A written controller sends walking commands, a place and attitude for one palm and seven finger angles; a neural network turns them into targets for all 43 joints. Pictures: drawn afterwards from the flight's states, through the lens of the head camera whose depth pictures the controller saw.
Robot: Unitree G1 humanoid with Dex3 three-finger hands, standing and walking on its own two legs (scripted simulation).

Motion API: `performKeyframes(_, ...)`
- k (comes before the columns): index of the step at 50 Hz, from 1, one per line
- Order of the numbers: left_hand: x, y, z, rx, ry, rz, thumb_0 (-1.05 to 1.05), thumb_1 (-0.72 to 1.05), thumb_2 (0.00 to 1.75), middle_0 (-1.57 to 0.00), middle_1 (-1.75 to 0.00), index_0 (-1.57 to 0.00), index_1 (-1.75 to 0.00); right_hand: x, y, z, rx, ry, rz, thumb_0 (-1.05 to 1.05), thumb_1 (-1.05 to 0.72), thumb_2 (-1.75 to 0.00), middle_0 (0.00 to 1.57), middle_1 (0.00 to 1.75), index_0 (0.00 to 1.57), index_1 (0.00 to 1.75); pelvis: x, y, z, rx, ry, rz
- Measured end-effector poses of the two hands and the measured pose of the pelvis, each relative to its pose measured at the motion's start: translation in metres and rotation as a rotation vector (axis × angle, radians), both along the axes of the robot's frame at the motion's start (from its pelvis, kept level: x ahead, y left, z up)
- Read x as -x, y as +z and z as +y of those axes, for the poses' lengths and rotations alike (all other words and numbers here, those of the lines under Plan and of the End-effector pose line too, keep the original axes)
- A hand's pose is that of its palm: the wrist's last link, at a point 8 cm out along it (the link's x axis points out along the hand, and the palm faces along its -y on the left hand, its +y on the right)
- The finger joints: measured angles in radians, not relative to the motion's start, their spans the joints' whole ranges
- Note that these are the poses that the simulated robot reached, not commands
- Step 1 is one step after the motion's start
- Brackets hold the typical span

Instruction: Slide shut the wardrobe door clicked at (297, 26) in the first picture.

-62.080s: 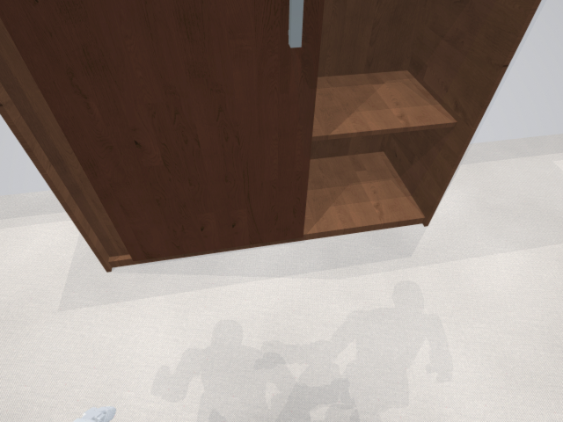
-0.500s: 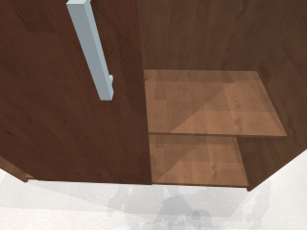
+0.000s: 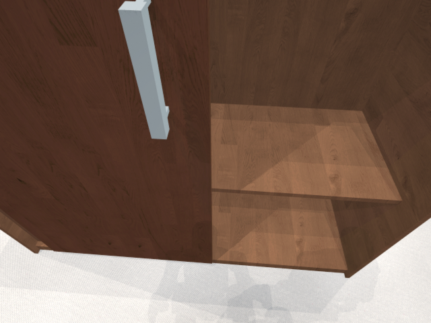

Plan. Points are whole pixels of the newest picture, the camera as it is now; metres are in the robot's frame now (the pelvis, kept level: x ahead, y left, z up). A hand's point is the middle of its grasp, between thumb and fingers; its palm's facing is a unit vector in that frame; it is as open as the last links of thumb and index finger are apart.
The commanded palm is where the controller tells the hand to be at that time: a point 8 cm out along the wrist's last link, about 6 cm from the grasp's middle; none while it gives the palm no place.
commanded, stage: come to a stop and stand still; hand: left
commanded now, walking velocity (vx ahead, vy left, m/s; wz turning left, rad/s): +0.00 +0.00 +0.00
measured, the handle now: (153, 74) +0.43 +0.14 +0.25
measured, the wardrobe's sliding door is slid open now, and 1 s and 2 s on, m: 0.60 0.60 0.60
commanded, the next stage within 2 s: look again from close up in 1.32 s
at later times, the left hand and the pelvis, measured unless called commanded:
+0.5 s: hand out of the picture +0.00 +0.23 -0.16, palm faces -0.01 -0.97 -0.25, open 7.4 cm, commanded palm none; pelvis +0.00 +0.05 +0.00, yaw -1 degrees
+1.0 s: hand out of the picture +0.05 +0.20 -0.16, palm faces -0.02 -0.97 -0.23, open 7.3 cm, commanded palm none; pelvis +0.03 +0.02 +0.01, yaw -2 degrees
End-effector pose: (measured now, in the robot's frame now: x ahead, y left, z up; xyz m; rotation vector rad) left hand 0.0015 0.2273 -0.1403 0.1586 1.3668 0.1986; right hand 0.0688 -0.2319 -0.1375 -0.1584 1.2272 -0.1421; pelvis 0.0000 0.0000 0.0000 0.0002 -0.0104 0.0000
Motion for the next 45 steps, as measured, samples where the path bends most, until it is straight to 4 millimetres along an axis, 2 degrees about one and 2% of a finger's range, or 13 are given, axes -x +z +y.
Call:
performKeyframes(7, 0.000, 0.002, 0.031, -0.005, -0.047, -0.036, 0.01, 0.90, 0.90, -0.20, -0.30, -0.21, -0.30, 0.034, -0.002, 0.027, -0.006, -0.024, -0.032, 0.00, -0.91, -0.90, 0.19, 0.30, 0.20, 0.30, 0.008, -0.002, 0.029, 0.000, -0.023, -0.038)
performKeyframes(13, -0.006, 0.011, 0.056, -0.035, -0.065, -0.068, 0.01, 0.90, 0.90, -0.20, -0.30, -0.21, -0.30, 0.069, -0.007, 0.047, -0.032, -0.024, 0.040, 0.00, -0.92, -0.90, 0.19, 0.30, 0.20, 0.30, 0.013, 0.000, 0.042, -0.007, -0.015, -0.028)
performKeyframes(17, -0.004, 0.015, 0.063, -0.046, -0.059, -0.060, 0.01, 0.90, 0.90, -0.20, -0.30, -0.20, -0.30, 0.087, -0.011, 0.057, -0.051, -0.023, 0.106, 0.00, -0.91, -0.90, 0.19, 0.30, 0.20, 0.30, 0.012, 0.002, 0.047, -0.013, -0.009, -0.019)
performKeyframes(21, 0.000, 0.016, 0.062, -0.041, -0.056, -0.027, 0.01, 0.90, 0.90, -0.20, -0.30, -0.20, -0.30, 0.095, -0.013, 0.063, -0.066, -0.032, 0.149, 0.00, -0.91, -0.90, 0.20, 0.30, 0.20, 0.30, 0.006, 0.003, 0.049, -0.016, -0.017, -0.012)
performKeyframes(26, 0.001, 0.013, 0.051, -0.017, -0.058, 0.020, 0.01, 0.90, 0.90, -0.20, -0.30, -0.20, -0.30, 0.093, -0.013, 0.066, -0.072, -0.045, 0.168, 0.00, -0.91, -0.90, 0.20, 0.30, 0.20, 0.30, -0.003, 0.004, 0.049, -0.018, -0.026, -0.005)
performKeyframes(31, -0.006, 0.009, 0.036, 0.012, -0.056, 0.036, 0.01, 0.90, 0.90, -0.20, -0.30, -0.20, -0.30, 0.080, -0.012, 0.062, -0.064, -0.045, 0.165, 0.00, -0.90, -0.90, 0.19, 0.30, 0.20, 0.30, -0.012, 0.004, 0.045, -0.019, -0.030, -0.005)
performKeyframes(40, -0.025, 0.006, 0.024, 0.014, -0.059, 0.030, 0.02, 0.92, 0.90, -0.20, -0.30, -0.21, -0.30, 0.048, -0.010, 0.047, -0.042, -0.040, 0.125, 0.00, -0.90, -0.90, 0.19, 0.30, 0.20, 0.30, -0.025, 0.004, 0.032, -0.016, -0.030, -0.011)
performKeyframes(45, -0.035, 0.008, 0.020, 0.003, -0.061, 0.010, 0.02, 0.92, 0.90, -0.20, -0.30, -0.21, -0.30, 0.037, -0.009, 0.035, -0.032, -0.035, 0.113, 0.00, -0.91, -0.90, 0.19, 0.30, 0.20, 0.30, -0.029, 0.005, 0.025, -0.014, -0.028, -0.013)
